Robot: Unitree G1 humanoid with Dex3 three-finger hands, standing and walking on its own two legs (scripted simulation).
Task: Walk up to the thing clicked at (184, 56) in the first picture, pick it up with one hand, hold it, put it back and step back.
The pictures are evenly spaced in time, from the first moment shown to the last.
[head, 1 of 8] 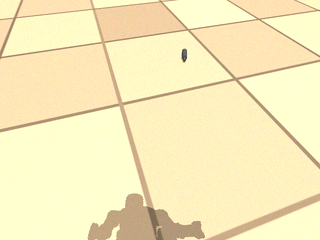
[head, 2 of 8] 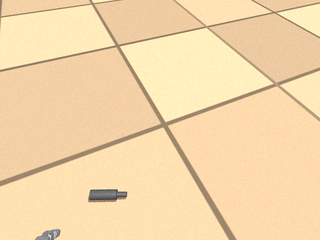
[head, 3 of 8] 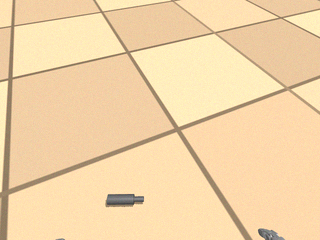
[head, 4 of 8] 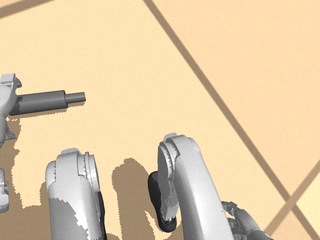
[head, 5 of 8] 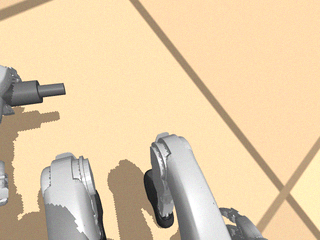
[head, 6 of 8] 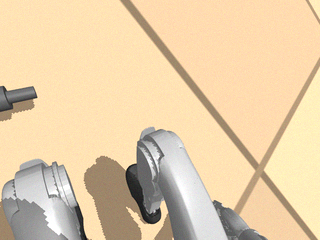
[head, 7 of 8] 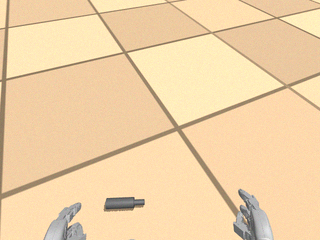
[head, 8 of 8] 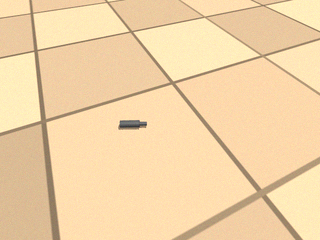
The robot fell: no
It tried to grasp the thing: yes
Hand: left
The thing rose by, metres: 0.69
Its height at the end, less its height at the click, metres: +0.00
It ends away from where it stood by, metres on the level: 0.01
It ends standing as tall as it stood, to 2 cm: yes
